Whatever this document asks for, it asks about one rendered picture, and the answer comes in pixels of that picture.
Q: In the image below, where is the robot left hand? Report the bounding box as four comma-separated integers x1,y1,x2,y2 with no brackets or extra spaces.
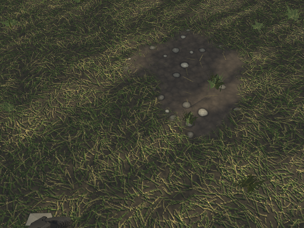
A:
28,216,71,228

